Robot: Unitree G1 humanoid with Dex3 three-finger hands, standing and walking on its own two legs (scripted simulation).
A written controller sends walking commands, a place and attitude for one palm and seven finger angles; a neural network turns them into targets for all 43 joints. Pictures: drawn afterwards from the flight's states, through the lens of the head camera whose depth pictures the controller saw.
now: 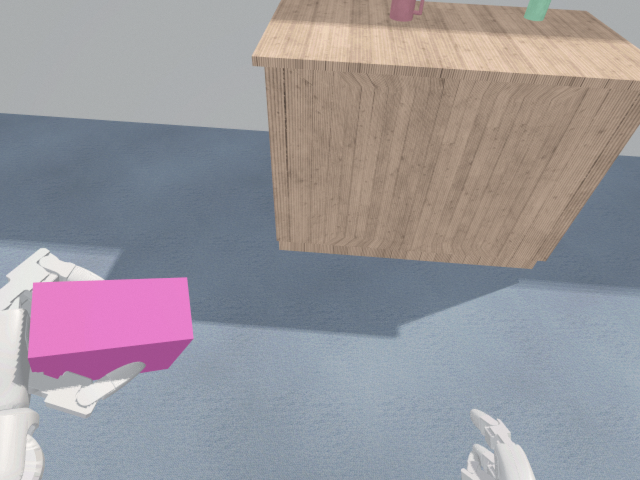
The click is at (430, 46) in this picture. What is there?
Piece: table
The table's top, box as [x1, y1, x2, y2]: [252, 0, 639, 90]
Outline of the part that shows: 252,55 252,65 639,90 639,49 588,12 579,10 548,9 542,21 532,21 525,19 523,17 526,7 424,1 423,10 420,15 413,14 413,18 410,21 401,22 389,18 391,0 281,0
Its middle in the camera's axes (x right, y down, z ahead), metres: +0.41 -0.67 +1.26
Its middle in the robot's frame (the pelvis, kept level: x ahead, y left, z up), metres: +1.42 -0.32 +0.06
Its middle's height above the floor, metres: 0.83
